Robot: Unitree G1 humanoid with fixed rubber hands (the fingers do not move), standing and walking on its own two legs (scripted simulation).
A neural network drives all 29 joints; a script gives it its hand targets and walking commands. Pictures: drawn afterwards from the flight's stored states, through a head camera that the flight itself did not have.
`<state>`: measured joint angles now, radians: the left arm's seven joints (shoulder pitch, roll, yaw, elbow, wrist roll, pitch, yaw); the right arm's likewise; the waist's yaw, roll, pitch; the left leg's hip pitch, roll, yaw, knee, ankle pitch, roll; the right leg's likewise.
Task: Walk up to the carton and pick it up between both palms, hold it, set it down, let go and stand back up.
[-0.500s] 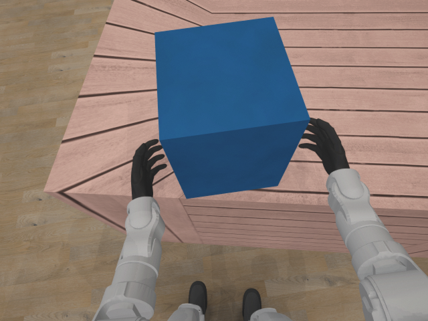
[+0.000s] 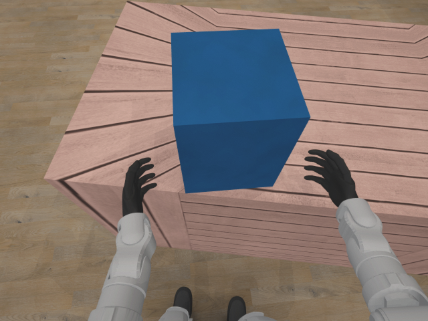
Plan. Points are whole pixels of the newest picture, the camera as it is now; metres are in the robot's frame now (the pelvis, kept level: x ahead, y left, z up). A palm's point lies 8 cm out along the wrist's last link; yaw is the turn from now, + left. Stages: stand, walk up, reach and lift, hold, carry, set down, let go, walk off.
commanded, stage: set down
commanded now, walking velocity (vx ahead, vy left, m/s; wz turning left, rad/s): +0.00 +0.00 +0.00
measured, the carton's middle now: (227, 118) +0.49 +0.01 +0.03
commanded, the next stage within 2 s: none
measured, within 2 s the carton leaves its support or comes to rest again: neither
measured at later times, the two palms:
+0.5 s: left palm (128, 225) +0.27 +0.18 -0.01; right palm (361, 216) +0.30 -0.23 +0.01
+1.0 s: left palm (108, 252) +0.23 +0.21 -0.02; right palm (357, 249) +0.25 -0.22 -0.01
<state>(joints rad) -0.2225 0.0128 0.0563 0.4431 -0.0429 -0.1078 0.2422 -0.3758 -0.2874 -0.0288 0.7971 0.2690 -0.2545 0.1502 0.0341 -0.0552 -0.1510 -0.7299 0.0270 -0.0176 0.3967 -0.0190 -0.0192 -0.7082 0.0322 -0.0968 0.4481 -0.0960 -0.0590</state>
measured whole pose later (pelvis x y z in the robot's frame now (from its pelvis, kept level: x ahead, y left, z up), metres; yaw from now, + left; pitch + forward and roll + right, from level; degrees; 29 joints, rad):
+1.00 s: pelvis +0.04 -0.01 +0.01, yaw +0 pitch +8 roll +1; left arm 0.24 0.12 0.02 0.26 -0.08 -0.05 0.19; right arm 0.17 -0.22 0.05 0.54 0.31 -0.24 0.10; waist 0.03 -0.08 -0.14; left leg -0.44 0.03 -0.02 0.40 -0.11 -0.03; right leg -0.41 0.03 -0.10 0.45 -0.19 -0.07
